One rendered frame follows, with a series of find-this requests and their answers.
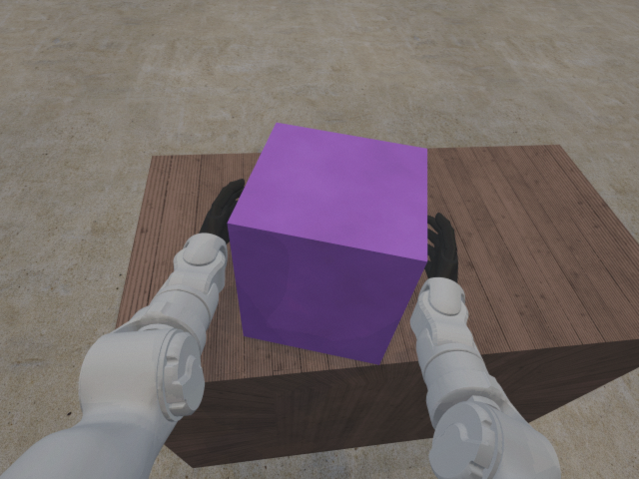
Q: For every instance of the robot left hand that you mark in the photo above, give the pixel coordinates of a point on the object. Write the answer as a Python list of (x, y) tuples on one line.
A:
[(217, 217)]

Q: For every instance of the robot right forearm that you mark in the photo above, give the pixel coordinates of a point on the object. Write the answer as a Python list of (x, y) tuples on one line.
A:
[(451, 365)]

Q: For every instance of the right robot upper arm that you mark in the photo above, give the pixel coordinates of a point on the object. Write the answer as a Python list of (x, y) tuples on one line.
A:
[(473, 440)]

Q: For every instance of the left robot upper arm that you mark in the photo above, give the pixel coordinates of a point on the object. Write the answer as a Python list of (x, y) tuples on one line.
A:
[(135, 387)]

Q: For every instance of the robot right hand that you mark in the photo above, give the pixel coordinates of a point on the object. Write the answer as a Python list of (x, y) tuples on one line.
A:
[(443, 256)]

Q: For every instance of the pedestal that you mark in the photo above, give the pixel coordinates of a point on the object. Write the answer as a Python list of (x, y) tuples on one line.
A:
[(551, 283)]

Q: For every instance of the robot left forearm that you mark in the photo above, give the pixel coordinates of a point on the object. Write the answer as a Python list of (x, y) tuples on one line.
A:
[(189, 297)]

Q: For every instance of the carton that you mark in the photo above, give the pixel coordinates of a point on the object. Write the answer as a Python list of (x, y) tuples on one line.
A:
[(329, 240)]

